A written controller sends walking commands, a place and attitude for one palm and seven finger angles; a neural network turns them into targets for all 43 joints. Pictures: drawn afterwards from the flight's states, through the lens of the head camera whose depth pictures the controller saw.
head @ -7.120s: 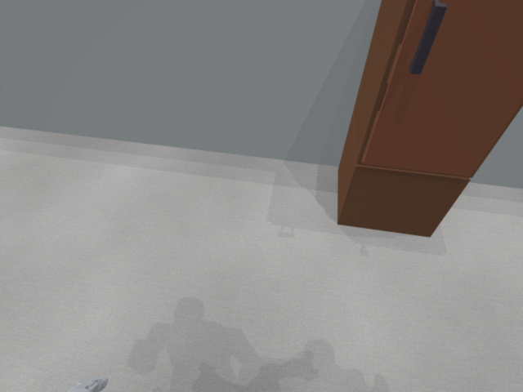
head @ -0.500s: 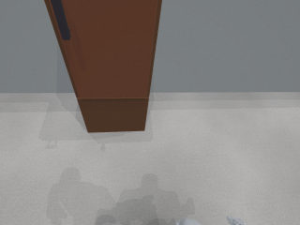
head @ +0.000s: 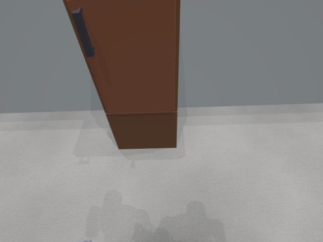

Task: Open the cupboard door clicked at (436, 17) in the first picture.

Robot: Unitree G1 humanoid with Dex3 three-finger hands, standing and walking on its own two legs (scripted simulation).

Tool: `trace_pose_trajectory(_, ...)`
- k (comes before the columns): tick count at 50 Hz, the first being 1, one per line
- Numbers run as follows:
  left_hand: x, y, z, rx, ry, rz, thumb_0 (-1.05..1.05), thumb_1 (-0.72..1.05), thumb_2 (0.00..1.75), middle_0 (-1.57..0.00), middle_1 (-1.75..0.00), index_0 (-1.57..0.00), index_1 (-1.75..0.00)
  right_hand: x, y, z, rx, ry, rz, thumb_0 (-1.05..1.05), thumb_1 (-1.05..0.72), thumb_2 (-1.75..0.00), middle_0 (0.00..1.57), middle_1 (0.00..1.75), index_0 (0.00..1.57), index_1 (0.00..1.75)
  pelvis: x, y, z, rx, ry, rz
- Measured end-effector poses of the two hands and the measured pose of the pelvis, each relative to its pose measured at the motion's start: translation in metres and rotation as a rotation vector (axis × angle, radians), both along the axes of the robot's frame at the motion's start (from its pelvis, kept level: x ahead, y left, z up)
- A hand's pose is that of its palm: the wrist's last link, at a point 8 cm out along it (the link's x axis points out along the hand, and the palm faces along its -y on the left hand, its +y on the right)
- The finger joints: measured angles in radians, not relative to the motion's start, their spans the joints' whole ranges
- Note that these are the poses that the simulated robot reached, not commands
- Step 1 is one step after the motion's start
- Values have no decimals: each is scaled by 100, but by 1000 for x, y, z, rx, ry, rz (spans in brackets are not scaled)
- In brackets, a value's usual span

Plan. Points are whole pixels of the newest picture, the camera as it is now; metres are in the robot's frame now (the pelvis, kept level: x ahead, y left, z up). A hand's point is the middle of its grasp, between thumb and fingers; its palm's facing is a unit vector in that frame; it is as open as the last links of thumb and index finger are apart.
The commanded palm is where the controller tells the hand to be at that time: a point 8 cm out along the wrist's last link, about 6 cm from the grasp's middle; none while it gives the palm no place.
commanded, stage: take the last steps up to it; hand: left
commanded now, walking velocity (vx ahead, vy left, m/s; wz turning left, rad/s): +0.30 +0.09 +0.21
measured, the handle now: (85, 32) +0.82 +0.31 +0.14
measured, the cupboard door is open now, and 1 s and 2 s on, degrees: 0 0 0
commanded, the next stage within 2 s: come to a stop and stand still in 0.96 s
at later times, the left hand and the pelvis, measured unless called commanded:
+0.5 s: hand out of the picture -0.10 +0.20 -0.16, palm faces +0.28 -0.94 -0.18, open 7.4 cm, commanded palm none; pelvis +0.06 +0.07 +0.00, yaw +8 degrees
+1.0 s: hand (72, 192) +0.30 +0.32 -0.16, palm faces +0.08 -0.98 -0.20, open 7.4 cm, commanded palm none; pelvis +0.21 +0.13 +0.00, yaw +5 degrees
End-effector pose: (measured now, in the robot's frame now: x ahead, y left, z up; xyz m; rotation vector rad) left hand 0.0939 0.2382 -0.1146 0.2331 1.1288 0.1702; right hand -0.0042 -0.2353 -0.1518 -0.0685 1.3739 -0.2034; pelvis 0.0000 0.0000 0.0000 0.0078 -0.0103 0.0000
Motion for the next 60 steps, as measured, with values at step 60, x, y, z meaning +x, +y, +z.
trace_pose_trajectory(60,266,80,-23,-78,24,26,0,91,90,-20,-29,-19,-30,202,130,-3,41,254,4,1,-91,-90,20,30,20,30,280,100,-8,-4,-15,77)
